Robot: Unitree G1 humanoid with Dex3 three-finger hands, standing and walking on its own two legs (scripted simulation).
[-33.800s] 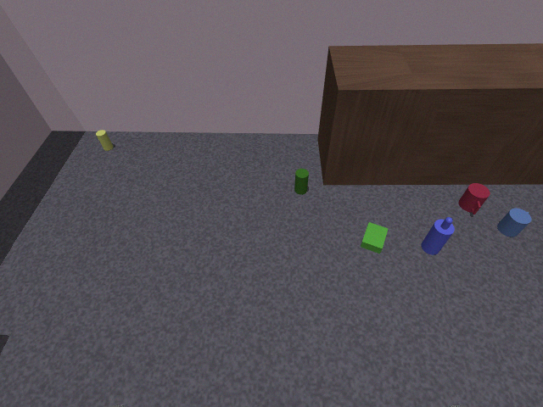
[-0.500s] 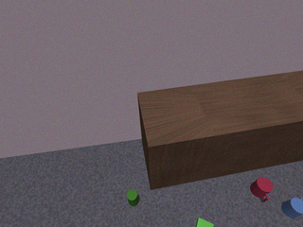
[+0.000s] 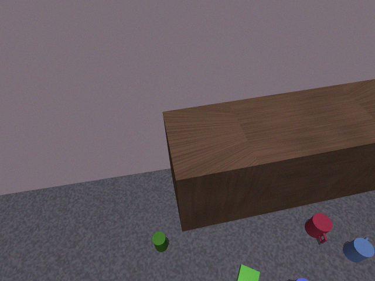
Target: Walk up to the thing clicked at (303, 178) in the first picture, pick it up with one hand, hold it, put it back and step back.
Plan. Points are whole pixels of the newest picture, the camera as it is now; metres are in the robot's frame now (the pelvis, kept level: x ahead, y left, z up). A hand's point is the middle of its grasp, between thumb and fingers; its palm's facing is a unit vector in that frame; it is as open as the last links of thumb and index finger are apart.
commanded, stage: stand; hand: left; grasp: from above
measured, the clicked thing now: (160, 242) +0.39 +0.17 -0.72
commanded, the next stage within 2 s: step back in 1.06 s
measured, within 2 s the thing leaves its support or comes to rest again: neither
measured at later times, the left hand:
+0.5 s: hand out of the picture +0.10 +0.25 -0.15, palm faces +0.00 -0.94 -0.34, open 7.4 cm
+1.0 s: hand out of the picture +0.09 +0.24 -0.15, palm faces -0.01 -0.94 -0.34, open 7.4 cm
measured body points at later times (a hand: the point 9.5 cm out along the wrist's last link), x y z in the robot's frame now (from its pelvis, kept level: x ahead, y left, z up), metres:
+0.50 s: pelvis +0.02 +0.00 +0.00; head +0.03 -0.01 +0.45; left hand +0.10 +0.29 -0.13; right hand +0.09 -0.29 -0.14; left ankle +0.02 +0.14 -0.74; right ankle +0.01 -0.14 -0.74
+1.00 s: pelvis +0.02 -0.01 +0.00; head +0.02 -0.01 +0.45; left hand +0.09 +0.29 -0.13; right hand +0.08 -0.30 -0.14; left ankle +0.02 +0.14 -0.74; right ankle +0.01 -0.14 -0.74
